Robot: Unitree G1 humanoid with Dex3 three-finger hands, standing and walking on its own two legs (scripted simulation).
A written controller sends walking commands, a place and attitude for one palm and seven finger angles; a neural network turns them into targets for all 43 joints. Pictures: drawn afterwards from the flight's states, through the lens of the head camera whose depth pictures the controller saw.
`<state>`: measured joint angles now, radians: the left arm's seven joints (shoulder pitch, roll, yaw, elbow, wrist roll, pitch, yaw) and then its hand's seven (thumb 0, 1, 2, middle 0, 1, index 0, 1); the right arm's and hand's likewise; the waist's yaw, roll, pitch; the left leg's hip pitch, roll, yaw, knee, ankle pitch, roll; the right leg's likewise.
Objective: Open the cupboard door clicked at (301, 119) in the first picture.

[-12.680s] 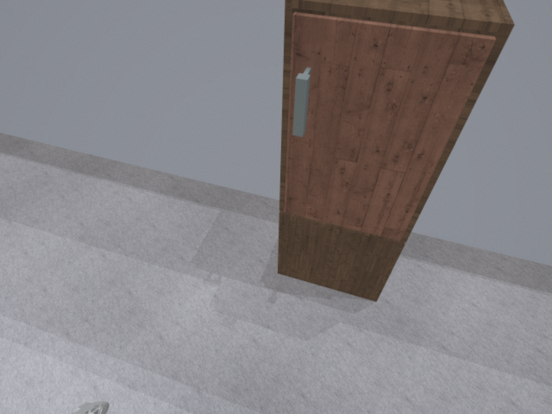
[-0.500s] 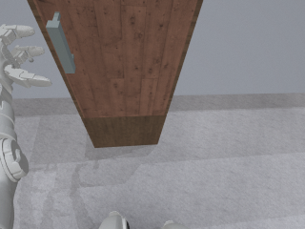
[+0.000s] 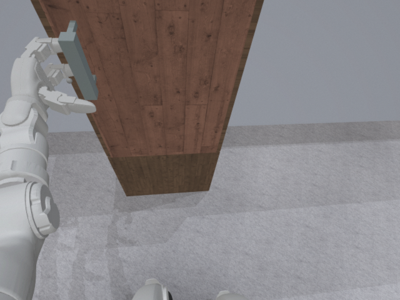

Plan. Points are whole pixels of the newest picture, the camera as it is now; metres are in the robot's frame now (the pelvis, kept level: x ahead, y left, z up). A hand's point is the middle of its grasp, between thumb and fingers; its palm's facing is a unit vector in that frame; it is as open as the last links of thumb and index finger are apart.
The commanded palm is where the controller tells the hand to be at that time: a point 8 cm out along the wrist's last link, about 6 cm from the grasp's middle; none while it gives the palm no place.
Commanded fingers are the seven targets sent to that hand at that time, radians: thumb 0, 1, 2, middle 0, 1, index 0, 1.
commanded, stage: slide the fingers in behind the handle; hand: left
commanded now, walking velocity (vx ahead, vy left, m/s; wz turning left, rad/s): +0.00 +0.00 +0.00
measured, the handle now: (82, 62) +0.56 +0.20 +0.12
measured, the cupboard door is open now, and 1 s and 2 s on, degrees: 0 0 1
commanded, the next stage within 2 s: close the thumb around the handle in 0.96 s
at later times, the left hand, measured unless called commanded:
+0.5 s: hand (88, 81) +0.51 +0.18 +0.13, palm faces +0.03 -1.00 +0.01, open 14.0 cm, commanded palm +0.48 +0.22 +0.12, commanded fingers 0.00 -0.50 0.30 -0.30 -1.20 -0.30 -1.20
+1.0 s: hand (89, 82) +0.50 +0.18 +0.13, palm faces +0.05 -1.00 +0.01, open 14.0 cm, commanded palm +0.48 +0.22 +0.12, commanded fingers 0.00 -0.50 0.30 -0.30 -1.20 -0.30 -1.20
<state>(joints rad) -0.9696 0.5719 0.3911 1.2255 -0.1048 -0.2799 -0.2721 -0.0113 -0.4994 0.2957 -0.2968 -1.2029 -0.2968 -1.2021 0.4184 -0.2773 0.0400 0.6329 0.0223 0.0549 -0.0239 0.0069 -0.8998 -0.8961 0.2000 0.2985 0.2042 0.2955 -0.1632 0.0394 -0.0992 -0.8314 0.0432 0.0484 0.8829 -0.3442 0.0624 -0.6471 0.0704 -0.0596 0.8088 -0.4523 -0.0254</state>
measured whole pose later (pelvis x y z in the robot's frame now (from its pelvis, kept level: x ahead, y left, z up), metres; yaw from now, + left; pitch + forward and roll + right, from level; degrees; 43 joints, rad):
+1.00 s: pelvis +0.00 -0.02 +0.00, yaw +0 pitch +15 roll -3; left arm -0.93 0.49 0.36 1.18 -0.12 -0.30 -0.21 -0.01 -0.50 0.30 -0.28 -1.20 -0.29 -1.20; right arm 0.42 -0.29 0.02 0.65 0.02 0.05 -0.01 0.01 -0.90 -0.90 0.20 0.30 0.20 0.30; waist -0.15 0.04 -0.10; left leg -0.79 0.04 0.04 0.86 -0.34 0.04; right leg -0.62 0.07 -0.06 0.81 -0.46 -0.05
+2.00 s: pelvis +0.00 +0.00 +0.00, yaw +0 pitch +15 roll -3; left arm -0.91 0.46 0.36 1.15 -0.11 -0.30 -0.18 0.01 0.65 0.80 -0.30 -1.33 -0.30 -1.32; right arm 0.42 -0.27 0.02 0.63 0.02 0.05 -0.01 0.01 -0.90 -0.90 0.20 0.30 0.20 0.30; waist -0.16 0.04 -0.11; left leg -0.80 0.04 0.06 0.88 -0.34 0.06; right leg -0.63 0.07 -0.05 0.81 -0.45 -0.03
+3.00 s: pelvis +0.00 -0.05 +0.02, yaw +4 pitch +0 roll +0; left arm 0.09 -0.08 -0.28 -0.05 0.01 0.06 0.55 0.01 0.64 0.75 -0.28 -1.32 -0.29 -1.32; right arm 0.18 -0.19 0.02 0.58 -0.02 0.11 0.03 0.01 -0.90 -0.90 0.20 0.30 0.20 0.30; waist -0.02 0.06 -0.08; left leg -0.40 0.02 0.01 0.70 -0.29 -0.01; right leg -0.23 0.06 -0.09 0.67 -0.44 -0.08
